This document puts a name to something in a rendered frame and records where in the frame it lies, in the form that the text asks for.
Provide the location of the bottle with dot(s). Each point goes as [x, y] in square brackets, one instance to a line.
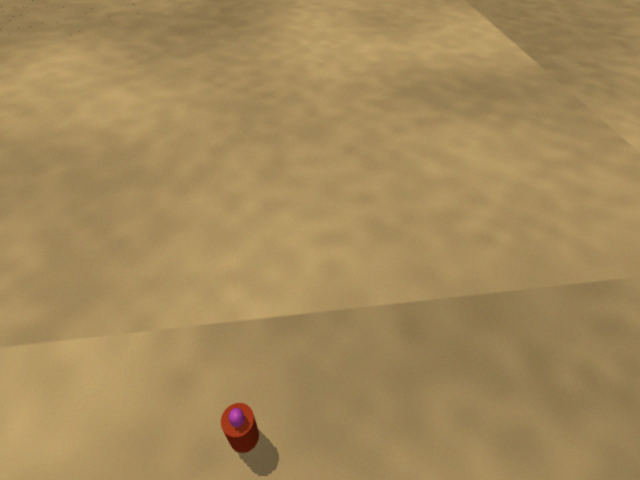
[239, 425]

